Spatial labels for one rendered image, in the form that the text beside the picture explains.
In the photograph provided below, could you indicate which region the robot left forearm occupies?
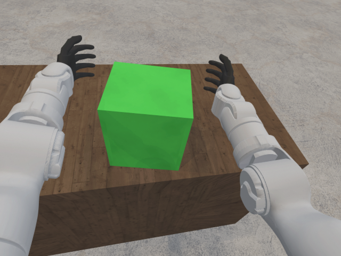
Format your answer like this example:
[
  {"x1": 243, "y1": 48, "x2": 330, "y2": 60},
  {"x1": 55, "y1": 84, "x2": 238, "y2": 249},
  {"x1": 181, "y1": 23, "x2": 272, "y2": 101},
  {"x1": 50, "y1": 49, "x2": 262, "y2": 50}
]
[{"x1": 0, "y1": 62, "x2": 74, "y2": 131}]

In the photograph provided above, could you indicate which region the robot right hand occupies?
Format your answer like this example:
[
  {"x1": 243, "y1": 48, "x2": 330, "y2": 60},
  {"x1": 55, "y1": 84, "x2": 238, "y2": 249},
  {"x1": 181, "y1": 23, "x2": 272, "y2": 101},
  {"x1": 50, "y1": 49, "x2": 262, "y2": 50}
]
[{"x1": 204, "y1": 54, "x2": 235, "y2": 94}]

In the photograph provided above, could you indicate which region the right robot upper arm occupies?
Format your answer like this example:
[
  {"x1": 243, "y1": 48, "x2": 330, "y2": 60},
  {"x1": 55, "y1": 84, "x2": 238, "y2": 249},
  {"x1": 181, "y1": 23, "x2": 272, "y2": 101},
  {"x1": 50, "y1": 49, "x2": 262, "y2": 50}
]
[{"x1": 240, "y1": 159, "x2": 341, "y2": 256}]

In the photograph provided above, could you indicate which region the pedestal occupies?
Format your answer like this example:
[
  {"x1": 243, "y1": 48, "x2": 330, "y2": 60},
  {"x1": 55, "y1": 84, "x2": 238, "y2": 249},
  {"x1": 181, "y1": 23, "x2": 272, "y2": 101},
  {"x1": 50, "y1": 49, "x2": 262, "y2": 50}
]
[{"x1": 0, "y1": 63, "x2": 309, "y2": 256}]

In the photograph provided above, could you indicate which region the left robot upper arm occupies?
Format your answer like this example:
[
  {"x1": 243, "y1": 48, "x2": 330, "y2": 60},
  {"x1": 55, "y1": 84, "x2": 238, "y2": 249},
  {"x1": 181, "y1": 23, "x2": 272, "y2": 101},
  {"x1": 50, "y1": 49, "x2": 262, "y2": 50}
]
[{"x1": 0, "y1": 120, "x2": 65, "y2": 256}]

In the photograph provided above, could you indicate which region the carton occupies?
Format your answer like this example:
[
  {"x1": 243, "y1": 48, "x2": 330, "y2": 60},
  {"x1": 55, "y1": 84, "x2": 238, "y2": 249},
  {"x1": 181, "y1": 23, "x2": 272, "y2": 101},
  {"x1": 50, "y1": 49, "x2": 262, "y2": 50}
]
[{"x1": 97, "y1": 62, "x2": 193, "y2": 171}]

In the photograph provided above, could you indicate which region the robot left hand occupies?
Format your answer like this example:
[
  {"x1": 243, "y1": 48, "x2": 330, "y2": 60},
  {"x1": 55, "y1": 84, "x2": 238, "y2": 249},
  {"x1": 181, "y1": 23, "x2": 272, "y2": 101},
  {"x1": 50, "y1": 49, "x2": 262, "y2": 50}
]
[{"x1": 57, "y1": 35, "x2": 96, "y2": 81}]

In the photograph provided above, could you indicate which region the robot right forearm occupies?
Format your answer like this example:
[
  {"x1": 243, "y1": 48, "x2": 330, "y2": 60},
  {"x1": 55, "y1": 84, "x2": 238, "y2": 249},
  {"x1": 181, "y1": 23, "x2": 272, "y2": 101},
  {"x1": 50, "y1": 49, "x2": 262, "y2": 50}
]
[{"x1": 211, "y1": 84, "x2": 311, "y2": 193}]

